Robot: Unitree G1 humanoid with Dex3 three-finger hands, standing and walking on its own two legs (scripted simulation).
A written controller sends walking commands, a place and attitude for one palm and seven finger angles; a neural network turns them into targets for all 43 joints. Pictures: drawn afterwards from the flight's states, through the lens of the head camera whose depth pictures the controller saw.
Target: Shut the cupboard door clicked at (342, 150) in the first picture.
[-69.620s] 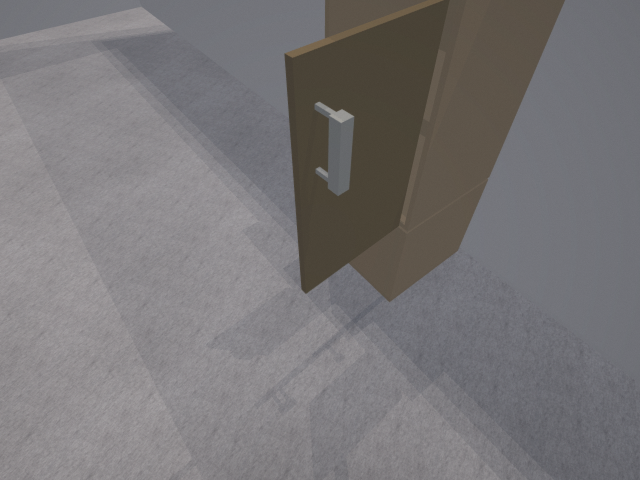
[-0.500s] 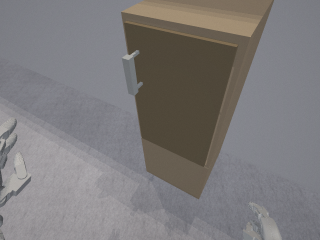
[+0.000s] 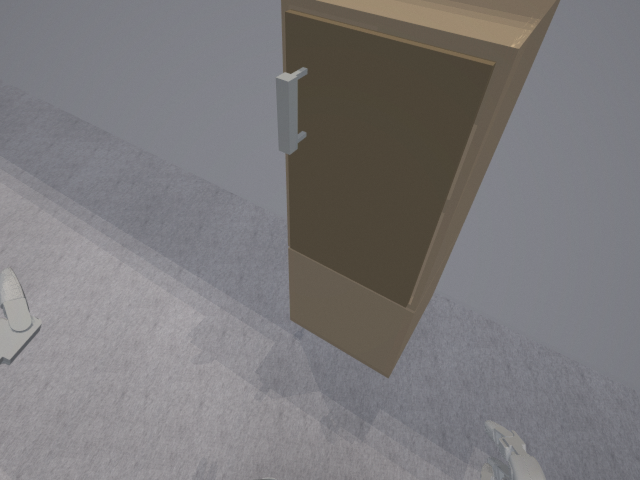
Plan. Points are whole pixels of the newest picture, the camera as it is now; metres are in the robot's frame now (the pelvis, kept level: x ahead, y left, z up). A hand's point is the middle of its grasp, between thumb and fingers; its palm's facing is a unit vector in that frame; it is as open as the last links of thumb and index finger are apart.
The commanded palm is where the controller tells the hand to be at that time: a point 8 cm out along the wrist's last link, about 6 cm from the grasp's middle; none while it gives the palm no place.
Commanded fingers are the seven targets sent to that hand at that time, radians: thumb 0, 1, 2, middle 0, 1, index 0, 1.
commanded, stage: step back with the hand held close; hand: left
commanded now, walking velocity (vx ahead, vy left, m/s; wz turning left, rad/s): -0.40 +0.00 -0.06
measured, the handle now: (294, 110) +0.72 +0.09 +0.11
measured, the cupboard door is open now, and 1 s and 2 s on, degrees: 0 0 0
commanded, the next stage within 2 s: stop stepping back and stand still in 0.46 s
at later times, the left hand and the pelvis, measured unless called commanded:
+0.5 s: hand out of the picture +0.11 +0.28 +0.19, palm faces +0.47 -0.79 -0.39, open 7.4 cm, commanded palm +0.06 +0.30 +0.20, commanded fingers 0.00 0.90 0.90 -0.20 -0.30 -0.20 -0.30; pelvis -0.09 +0.00 +0.00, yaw -3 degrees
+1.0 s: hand out of the picture +0.05 +0.30 +0.18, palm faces +0.48 -0.84 -0.25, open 7.4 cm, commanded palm -0.03 +0.32 +0.20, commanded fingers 0.00 0.90 0.90 -0.20 -0.30 -0.20 -0.30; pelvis -0.19 +0.03 +0.01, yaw -5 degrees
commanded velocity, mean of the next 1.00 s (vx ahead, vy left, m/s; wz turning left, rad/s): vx -0.12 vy -0.03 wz -0.05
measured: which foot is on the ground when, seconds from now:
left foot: down 0.00-0.76, up 0.78-0.86, down 0.88-1.00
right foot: down 0.00-0.22, up 0.24-0.48, down 0.50-0.92, up 0.94-1.00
